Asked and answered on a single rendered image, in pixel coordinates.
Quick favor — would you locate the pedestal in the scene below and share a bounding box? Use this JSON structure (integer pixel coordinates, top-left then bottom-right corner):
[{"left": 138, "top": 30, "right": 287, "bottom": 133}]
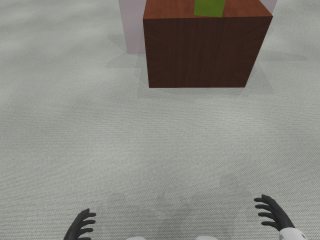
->
[{"left": 143, "top": 0, "right": 273, "bottom": 88}]

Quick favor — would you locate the robot left hand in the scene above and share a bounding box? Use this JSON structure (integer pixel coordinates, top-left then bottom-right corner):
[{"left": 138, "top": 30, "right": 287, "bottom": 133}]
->
[{"left": 63, "top": 208, "right": 96, "bottom": 240}]

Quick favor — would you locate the robot right hand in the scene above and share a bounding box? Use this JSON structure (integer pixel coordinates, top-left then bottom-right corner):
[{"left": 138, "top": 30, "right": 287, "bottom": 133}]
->
[{"left": 254, "top": 194, "right": 295, "bottom": 231}]

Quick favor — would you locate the robot right forearm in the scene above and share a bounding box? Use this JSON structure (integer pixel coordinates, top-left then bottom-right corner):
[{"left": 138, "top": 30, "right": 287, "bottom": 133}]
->
[{"left": 279, "top": 227, "right": 308, "bottom": 240}]

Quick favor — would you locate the carton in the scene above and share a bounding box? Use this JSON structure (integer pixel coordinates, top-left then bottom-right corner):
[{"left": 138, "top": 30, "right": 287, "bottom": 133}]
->
[{"left": 193, "top": 0, "right": 226, "bottom": 18}]

